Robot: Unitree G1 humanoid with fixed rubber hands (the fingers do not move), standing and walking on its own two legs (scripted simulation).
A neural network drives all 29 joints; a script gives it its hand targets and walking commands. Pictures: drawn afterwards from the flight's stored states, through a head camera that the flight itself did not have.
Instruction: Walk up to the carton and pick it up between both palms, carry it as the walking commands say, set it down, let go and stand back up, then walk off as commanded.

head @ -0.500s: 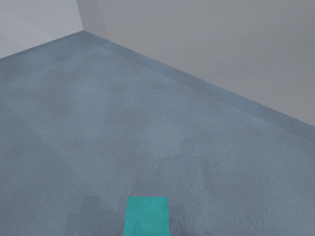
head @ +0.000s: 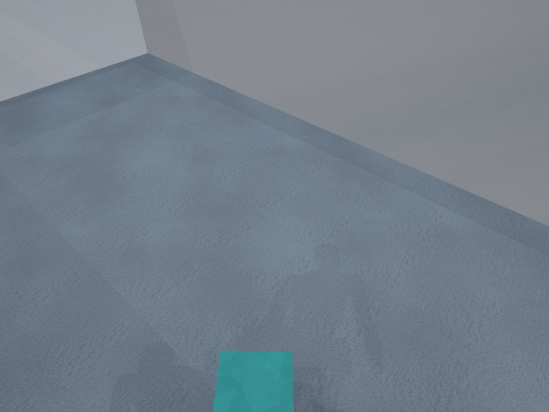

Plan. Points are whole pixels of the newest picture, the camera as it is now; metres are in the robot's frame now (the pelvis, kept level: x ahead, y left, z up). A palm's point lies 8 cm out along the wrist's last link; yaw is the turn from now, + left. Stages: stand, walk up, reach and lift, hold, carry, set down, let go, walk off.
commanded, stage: stand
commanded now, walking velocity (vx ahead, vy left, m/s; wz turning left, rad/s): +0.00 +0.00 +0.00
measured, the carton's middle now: (255, 401) +0.34 +0.04 -0.64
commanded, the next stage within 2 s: walk off in 1.10 s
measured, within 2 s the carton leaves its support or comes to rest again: neither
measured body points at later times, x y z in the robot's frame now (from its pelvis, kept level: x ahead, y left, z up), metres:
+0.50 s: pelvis -0.02 +0.00 +0.01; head -0.03 +0.00 +0.46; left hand -0.06 +0.24 -0.14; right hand -0.05 -0.24 -0.15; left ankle -0.06 +0.14 -0.73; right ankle -0.08 -0.12 -0.73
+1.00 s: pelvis -0.05 +0.00 +0.01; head -0.05 +0.00 +0.46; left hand -0.10 +0.21 -0.15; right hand -0.09 -0.22 -0.15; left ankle -0.06 +0.14 -0.73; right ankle -0.08 -0.12 -0.73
